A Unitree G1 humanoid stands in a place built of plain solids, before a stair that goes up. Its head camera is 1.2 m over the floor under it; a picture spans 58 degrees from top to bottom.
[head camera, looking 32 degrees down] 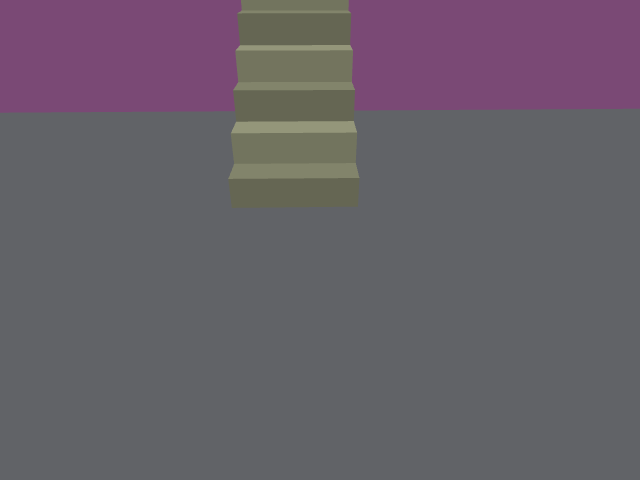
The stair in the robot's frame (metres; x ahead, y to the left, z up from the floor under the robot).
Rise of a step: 0.19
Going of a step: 0.23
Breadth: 0.75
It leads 1 degrees to the left of straight ahead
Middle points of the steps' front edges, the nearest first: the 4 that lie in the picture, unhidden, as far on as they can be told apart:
2.29 0.15 0.19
2.52 0.15 0.38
2.75 0.16 0.57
2.98 0.16 0.76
